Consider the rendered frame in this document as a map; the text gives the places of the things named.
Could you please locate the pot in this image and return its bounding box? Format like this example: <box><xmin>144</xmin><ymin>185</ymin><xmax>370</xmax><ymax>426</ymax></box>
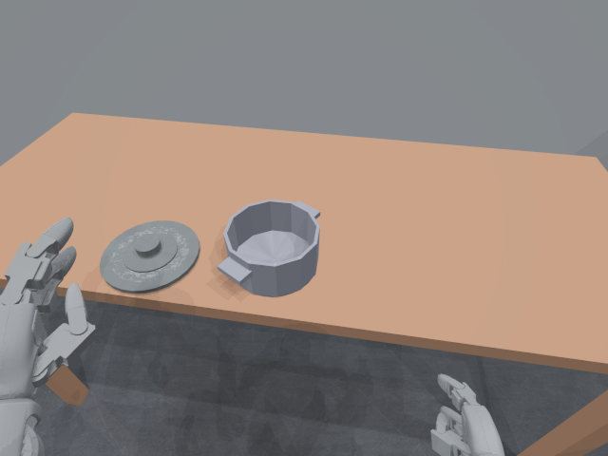
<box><xmin>217</xmin><ymin>199</ymin><xmax>320</xmax><ymax>297</ymax></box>

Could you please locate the left robot hand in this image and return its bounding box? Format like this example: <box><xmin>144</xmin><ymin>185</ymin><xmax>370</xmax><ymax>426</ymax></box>
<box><xmin>0</xmin><ymin>217</ymin><xmax>96</xmax><ymax>401</ymax></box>

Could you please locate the knob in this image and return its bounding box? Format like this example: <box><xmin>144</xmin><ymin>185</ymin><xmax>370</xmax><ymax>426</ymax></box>
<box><xmin>134</xmin><ymin>235</ymin><xmax>162</xmax><ymax>257</ymax></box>

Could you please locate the table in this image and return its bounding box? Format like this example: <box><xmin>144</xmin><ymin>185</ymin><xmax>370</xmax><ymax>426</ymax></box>
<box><xmin>0</xmin><ymin>113</ymin><xmax>608</xmax><ymax>456</ymax></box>

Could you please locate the robot left forearm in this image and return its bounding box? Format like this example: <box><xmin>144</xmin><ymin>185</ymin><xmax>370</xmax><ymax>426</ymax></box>
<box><xmin>0</xmin><ymin>398</ymin><xmax>45</xmax><ymax>456</ymax></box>

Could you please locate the right robot hand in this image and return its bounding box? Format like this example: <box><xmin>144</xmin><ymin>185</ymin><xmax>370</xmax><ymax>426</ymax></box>
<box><xmin>431</xmin><ymin>374</ymin><xmax>504</xmax><ymax>456</ymax></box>

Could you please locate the lid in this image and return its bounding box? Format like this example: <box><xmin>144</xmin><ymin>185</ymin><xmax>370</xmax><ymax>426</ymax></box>
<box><xmin>100</xmin><ymin>220</ymin><xmax>200</xmax><ymax>294</ymax></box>

